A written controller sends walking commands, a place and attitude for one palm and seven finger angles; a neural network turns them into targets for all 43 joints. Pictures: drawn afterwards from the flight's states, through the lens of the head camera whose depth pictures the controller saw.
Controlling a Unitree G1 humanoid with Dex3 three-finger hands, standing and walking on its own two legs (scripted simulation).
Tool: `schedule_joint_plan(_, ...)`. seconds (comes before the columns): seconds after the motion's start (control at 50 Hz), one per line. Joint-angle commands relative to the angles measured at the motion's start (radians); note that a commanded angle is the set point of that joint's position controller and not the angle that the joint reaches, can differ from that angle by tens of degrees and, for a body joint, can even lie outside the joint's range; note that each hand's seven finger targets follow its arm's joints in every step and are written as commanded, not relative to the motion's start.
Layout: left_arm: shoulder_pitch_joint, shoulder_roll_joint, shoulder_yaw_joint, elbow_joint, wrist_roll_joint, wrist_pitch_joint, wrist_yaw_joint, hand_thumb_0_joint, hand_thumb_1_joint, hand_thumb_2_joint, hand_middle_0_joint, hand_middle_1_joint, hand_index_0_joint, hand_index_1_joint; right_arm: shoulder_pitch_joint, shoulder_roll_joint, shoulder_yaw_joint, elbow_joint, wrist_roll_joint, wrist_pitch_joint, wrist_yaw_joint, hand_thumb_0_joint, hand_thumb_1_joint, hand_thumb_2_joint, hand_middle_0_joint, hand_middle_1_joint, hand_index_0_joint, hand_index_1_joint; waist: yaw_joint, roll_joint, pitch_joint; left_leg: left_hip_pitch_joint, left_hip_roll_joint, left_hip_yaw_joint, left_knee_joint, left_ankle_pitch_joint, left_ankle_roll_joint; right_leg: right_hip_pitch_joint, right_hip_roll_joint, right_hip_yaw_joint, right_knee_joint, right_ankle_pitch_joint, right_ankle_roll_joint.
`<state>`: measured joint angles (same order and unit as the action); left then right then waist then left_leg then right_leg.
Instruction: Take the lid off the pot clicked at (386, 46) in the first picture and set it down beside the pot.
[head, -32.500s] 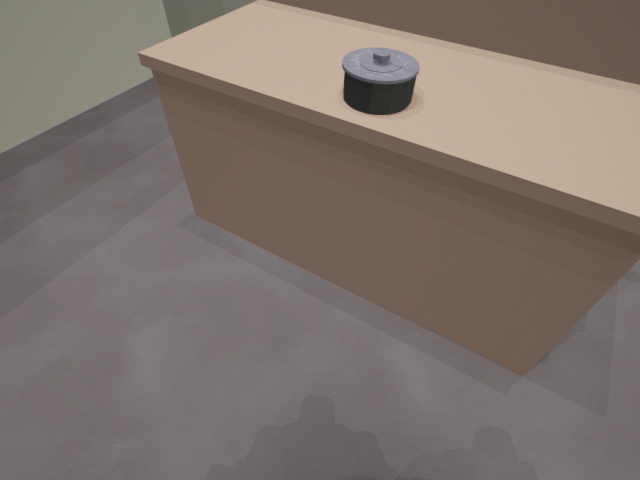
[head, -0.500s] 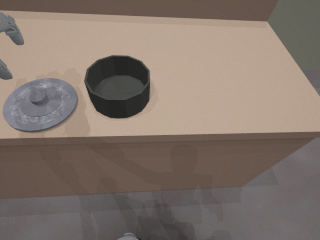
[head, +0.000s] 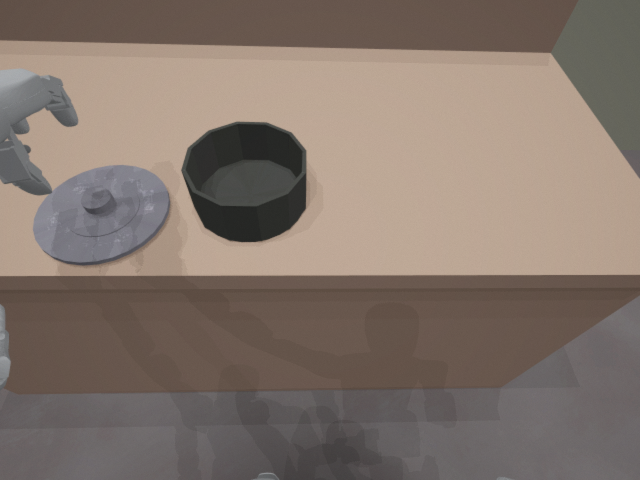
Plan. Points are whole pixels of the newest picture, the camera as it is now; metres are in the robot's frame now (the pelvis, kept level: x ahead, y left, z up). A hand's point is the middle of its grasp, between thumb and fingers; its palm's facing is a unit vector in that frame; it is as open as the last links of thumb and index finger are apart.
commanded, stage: draw the hand back to the body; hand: left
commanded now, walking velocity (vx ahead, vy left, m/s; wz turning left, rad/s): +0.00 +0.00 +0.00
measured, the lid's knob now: (97, 200) +0.51 +0.33 +0.02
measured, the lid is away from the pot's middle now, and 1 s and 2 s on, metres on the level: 0.23 0.23 0.23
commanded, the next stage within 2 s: step back with the hand held close in 1.82 s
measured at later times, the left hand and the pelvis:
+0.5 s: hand (57, 136) +0.42 +0.26 +0.21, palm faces +0.46 -0.86 -0.24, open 10.2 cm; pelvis +0.03 -0.04 +0.02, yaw -2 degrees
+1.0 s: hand (54, 219) +0.32 +0.23 +0.20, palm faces +0.48 -0.85 -0.24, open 7.9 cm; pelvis +0.02 -0.06 +0.02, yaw -1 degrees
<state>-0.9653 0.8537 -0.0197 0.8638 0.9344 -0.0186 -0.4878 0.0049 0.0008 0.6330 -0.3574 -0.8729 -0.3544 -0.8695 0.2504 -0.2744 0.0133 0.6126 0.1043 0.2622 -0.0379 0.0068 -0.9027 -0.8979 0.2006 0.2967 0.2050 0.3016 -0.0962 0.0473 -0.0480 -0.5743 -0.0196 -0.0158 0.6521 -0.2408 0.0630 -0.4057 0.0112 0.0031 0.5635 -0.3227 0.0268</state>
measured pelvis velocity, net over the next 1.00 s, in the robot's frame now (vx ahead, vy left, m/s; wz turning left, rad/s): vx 0.02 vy -0.06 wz -0.02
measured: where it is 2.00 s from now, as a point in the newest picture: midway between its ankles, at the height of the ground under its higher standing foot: outside the picture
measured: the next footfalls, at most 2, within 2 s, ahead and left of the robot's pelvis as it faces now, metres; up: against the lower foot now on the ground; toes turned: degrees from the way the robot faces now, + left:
none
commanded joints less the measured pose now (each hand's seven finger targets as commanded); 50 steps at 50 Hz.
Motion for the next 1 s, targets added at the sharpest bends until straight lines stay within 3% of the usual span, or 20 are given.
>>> schedule_joint_plan(0.0, -0.398, 0.310, 0.107, -0.328, -0.026, 0.004, 0.042, 0.000, -0.006, 0.634, -0.344, -0.870, -0.344, -0.870, -0.042, -0.164, -0.051, -0.125, -0.001, -0.018, -0.009, 0.000, -0.900, -0.900, 0.200, 0.300, 0.200, 0.300, 0.019, 0.116, -0.419, 0.500, -0.005, -0.039, -0.051, 0.334, 0.019, -0.053, 0.062, -0.065, -0.081, 0.187, -0.069)
schedule_joint_plan(0.02, -0.352, 0.313, 0.124, -0.287, -0.027, 0.008, 0.045, 0.000, -0.006, 0.634, -0.344, -0.870, -0.344, -0.870, -0.041, -0.160, -0.048, -0.120, -0.003, -0.018, -0.011, 0.000, -0.900, -0.900, 0.200, 0.300, 0.200, 0.300, 0.023, 0.092, -0.396, 0.484, -0.012, -0.042, -0.052, 0.321, 0.019, -0.051, 0.065, -0.071, -0.084, 0.185, -0.070)
schedule_joint_plan(0.04, -0.424, 0.053, 0.276, -0.300, -0.628, -0.048, 0.213, 0.000, -0.006, 0.634, -0.344, -0.870, -0.344, -0.870, 0.086, -0.104, -0.032, -0.191, 0.000, -0.095, -0.021, 0.000, -0.900, -0.900, 0.200, 0.300, 0.200, 0.300, 0.000, 0.106, -0.294, 0.619, 0.066, -0.063, -0.123, 0.136, -0.008, -0.118, 0.047, -0.079, -0.126, 0.103, -0.096)
schedule_joint_plan(0.06, -0.342, 0.047, 0.239, -0.313, -0.690, -0.066, 0.301, 0.000, -0.006, 0.634, -0.344, -0.870, -0.344, -0.870, 0.030, -0.135, -0.008, -0.172, -0.007, -0.125, -0.036, 0.000, -0.900, -0.900, 0.200, 0.300, 0.200, 0.300, 0.020, 0.094, -0.301, 0.663, 0.092, -0.124, -0.177, 0.048, -0.018, -0.095, 0.046, -0.063, -0.139, 0.051, -0.096)
schedule_joint_plan(0.08, -0.292, -0.017, 0.243, -0.329, -0.796, -0.084, 0.356, 0.000, -0.006, 0.634, -0.344, -0.870, -0.344, -0.870, 0.000, -0.139, -0.006, -0.185, -0.011, -0.155, -0.052, 0.000, -0.900, -0.900, 0.200, 0.300, 0.200, 0.300, 0.021, 0.020, -0.288, 0.633, 0.082, -0.118, -0.197, -0.029, -0.010, -0.067, 0.048, -0.049, -0.155, 0.041, -0.093)
schedule_joint_plan(0.12, -0.277, 0.027, 0.312, -0.265, -0.870, -0.075, 0.448, 0.000, -0.006, 0.634, -0.344, -0.870, -0.344, -0.870, 0.006, -0.156, -0.001, -0.127, -0.020, -0.177, -0.070, 0.000, -0.900, -0.900, 0.200, 0.300, 0.200, 0.300, 0.030, -0.038, -0.244, 0.554, 0.071, -0.072, -0.206, -0.033, -0.009, 0.000, 0.039, -0.028, -0.180, 0.079, -0.082)
schedule_joint_plan(0.18, -0.305, 0.076, 0.391, -0.435, -0.913, -0.101, 0.519, 0.000, 0.040, 0.647, -0.336, -0.841, -0.336, -0.841, -0.014, -0.160, -0.003, -0.110, -0.036, -0.228, -0.066, 0.000, -0.900, -0.900, 0.200, 0.300, 0.200, 0.300, 0.052, 0.120, -0.318, 0.611, 0.057, -0.038, -0.195, 0.121, -0.028, 0.083, 0.034, -0.020, -0.191, 0.173, -0.087)
schedule_joint_plan(0.22, -0.171, 0.046, 0.420, -0.490, -0.933, -0.102, 0.549, 0.000, 0.085, 0.661, -0.329, -0.813, -0.329, -0.813, -0.033, -0.145, -0.002, -0.113, -0.046, -0.255, -0.055, 0.000, -0.900, -0.900, 0.200, 0.300, 0.200, 0.300, 0.069, 0.185, -0.330, 0.637, 0.055, -0.030, -0.195, 0.237, -0.041, 0.142, 0.034, -0.026, -0.191, 0.244, -0.089)
schedule_joint_plan(0.3, 0.003, -0.001, 0.439, -0.525, -0.968, -0.085, 0.570, 0.000, 0.175, 0.687, -0.315, -0.756, -0.315, -0.756, -0.050, -0.147, -0.010, -0.100, -0.049, -0.278, -0.039, 0.000, -0.900, -0.900, 0.200, 0.300, 0.200, 0.300, 0.079, 0.065, -0.260, 0.580, 0.049, 0.009, -0.208, 0.315, -0.034, 0.215, 0.037, -0.027, -0.206, 0.353, -0.074)
schedule_joint_plan(0.38, 0.078, 0.022, 0.486, -0.658, -0.982, -0.087, 0.577, 0.000, 0.266, 0.714, -0.300, -0.699, -0.300, -0.699, -0.083, -0.146, -0.018, -0.102, -0.049, -0.295, -0.034, 0.000, -0.900, -0.900, 0.200, 0.300, 0.200, 0.300, 0.094, 0.071, -0.278, 0.590, 0.038, 0.037, -0.201, 0.391, -0.025, 0.280, 0.028, -0.014, -0.209, 0.467, -0.063)
schedule_joint_plan(0.42, 0.159, -0.014, 0.483, -0.641, -0.989, -0.073, 0.580, 0.000, 0.311, 0.727, -0.293, -0.670, -0.293, -0.670, -0.084, -0.141, -0.024, -0.093, -0.050, -0.301, -0.032, 0.000, -0.900, -0.900, 0.200, 0.300, 0.200, 0.300, 0.094, 0.017, -0.258, 0.578, 0.034, 0.048, -0.203, 0.393, -0.019, 0.284, 0.028, -0.014, -0.207, 0.502, -0.052)
schedule_joint_plan(0.48, 0.255, -0.037, 0.487, -0.690, -0.998, -0.067, 0.574, 0.000, 0.379, 0.747, -0.283, -0.628, -0.283, -0.628, -0.109, -0.138, -0.027, -0.095, -0.047, -0.303, -0.031, 0.000, -0.900, -0.900, 0.200, 0.300, 0.200, 0.300, 0.103, 0.047, -0.229, 0.564, 0.022, 0.065, -0.202, 0.386, -0.015, 0.298, 0.020, -0.005, -0.212, 0.548, -0.044)
schedule_joint_plan(0.5, 0.270, -0.049, 0.478, -0.683, -1.004, -0.061, 0.574, 0.000, 0.402, 0.754, -0.279, -0.613, -0.279, -0.613, -0.108, -0.136, -0.025, -0.090, -0.047, -0.301, -0.031, 0.000, -0.900, -0.900, 0.200, 0.300, 0.200, 0.300, 0.100, 0.017, -0.207, 0.547, 0.021, 0.064, -0.210, 0.361, -0.015, 0.296, 0.019, -0.008, -0.214, 0.544, -0.040)
schedule_joint_plan(0.54, 0.259, -0.040, 0.492, -0.778, -1.006, -0.069, 0.578, 0.000, 0.447, 0.767, -0.272, -0.585, -0.272, -0.585, -0.130, -0.131, -0.027, -0.096, -0.045, -0.309, -0.033, 0.000, -0.900, -0.900, 0.200, 0.300, 0.200, 0.300, 0.103, 0.030, -0.231, 0.576, 0.018, 0.065, -0.212, 0.365, -0.013, 0.301, 0.018, -0.006, -0.214, 0.551, -0.037)
schedule_joint_plan(0.6, 0.352, -0.034, 0.524, -0.802, -1.015, -0.068, 0.582, 0.000, 0.515, 0.787, -0.261, -0.542, -0.261, -0.542, -0.144, -0.130, -0.029, -0.093, -0.050, -0.311, -0.036, 0.000, -0.900, -0.900, 0.200, 0.300, 0.200, 0.300, 0.112, -0.028, -0.229, 0.559, 0.012, 0.069, -0.212, 0.350, -0.008, 0.327, 0.008, -0.001, -0.211, 0.607, -0.023)
schedule_joint_plan(0.68, 0.406, -0.096, 0.494, -0.877, -1.021, -0.076, 0.579, 0.000, 0.606, 0.814, -0.247, -0.485, -0.247, -0.485, -0.175, -0.114, -0.030, -0.096, -0.049, -0.323, -0.035, 0.000, -0.900, -0.900, 0.200, 0.300, 0.200, 0.300, 0.113, 0.022, -0.194, 0.574, 0.007, 0.077, -0.219, 0.321, -0.010, 0.301, 0.008, 0.001, -0.226, 0.564, -0.023)
schedule_joint_plan(0.76, 0.500, -0.099, 0.518, -0.899, -1.030, -0.074, 0.580, 0.000, 0.696, 0.840, -0.232, -0.428, -0.232, -0.428, -0.191, -0.106, -0.024, -0.095, -0.053, -0.325, -0.039, 0.000, -0.900, -0.900, 0.200, 0.300, 0.200, 0.300, 0.127, -0.032, -0.166, 0.559, 0.007, 0.074, -0.237, 0.294, -0.010, 0.313, 0.008, 0.001, -0.234, 0.538, -0.019)
schedule_joint_plan(0.88, 0.548, -0.149, 0.496, -1.023, -1.039, -0.099, 0.581, 0.000, 0.832, 0.880, -0.211, -0.343, -0.211, -0.343, -0.223, -0.088, -0.022, -0.104, -0.057, -0.346, -0.039, 0.000, -0.900, -0.900, 0.200, 0.300, 0.200, 0.300, 0.123, 0.018, -0.147, 0.600, 0.007, 0.073, -0.248, 0.266, -0.011, 0.288, 0.011, 0.000, -0.266, 0.450, -0.029)
schedule_joint_plan(0.94, 0.637, -0.179, 0.496, -1.016, -1.045, -0.092, 0.582, 0.000, 0.900, 0.900, -0.200, -0.300, -0.200, -0.300, -0.229, -0.082, -0.019, -0.100, -0.063, -0.348, -0.042, 0.000, -0.900, -0.900, 0.200, 0.300, 0.200, 0.300, 0.134, -0.018, -0.116, 0.588, 0.009, 0.071, -0.264, 0.250, -0.012, 0.290, 0.014, -0.002, -0.276, 0.422, -0.028)
schedule_joint_plan(0.98, 0.627, -0.194, 0.480, -1.113, -1.045, -0.110, 0.582, 0.000, 0.900, 0.900, -0.200, -0.300, -0.200, -0.300, -0.244, -0.076, -0.020, -0.107, -0.064, -0.360, -0.040, 0.000, -0.900, -0.900, 0.200, 0.300, 0.200, 0.300, 0.126, 0.040, -0.132, 0.621, 0.009, 0.072, -0.262, 0.255, -0.013, 0.284, 0.013, -0.002, -0.285, 0.406, -0.034)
